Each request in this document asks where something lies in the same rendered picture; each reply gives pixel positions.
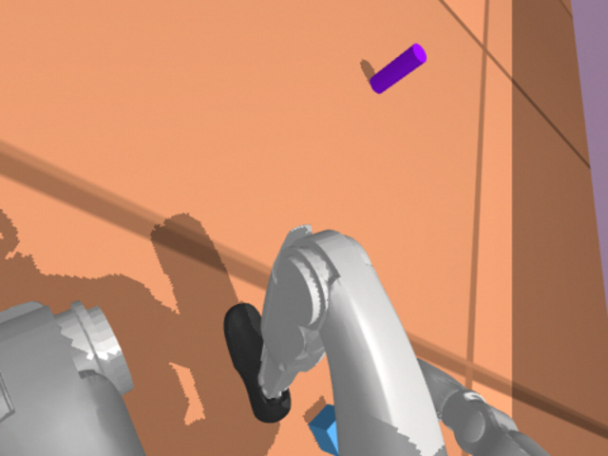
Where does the right robot arm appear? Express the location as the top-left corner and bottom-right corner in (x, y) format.
(442, 389), (551, 456)

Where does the right robot hand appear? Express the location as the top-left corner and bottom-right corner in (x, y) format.
(417, 358), (466, 422)

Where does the right robot foot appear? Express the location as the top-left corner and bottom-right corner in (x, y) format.
(223, 303), (291, 423)

